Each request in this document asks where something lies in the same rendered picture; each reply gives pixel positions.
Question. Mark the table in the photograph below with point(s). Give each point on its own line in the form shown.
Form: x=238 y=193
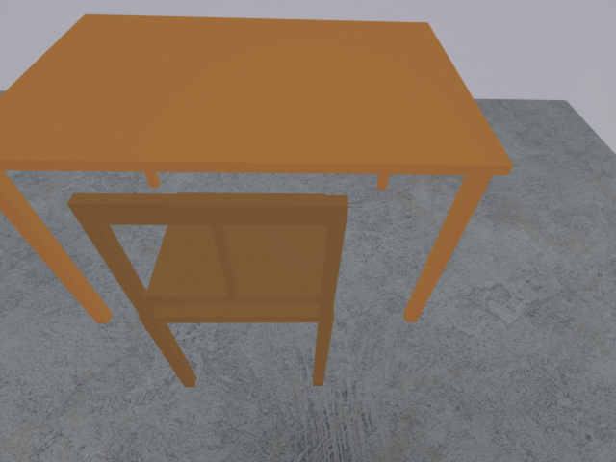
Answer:
x=150 y=94

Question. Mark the chair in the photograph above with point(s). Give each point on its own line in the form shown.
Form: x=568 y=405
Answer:
x=225 y=257

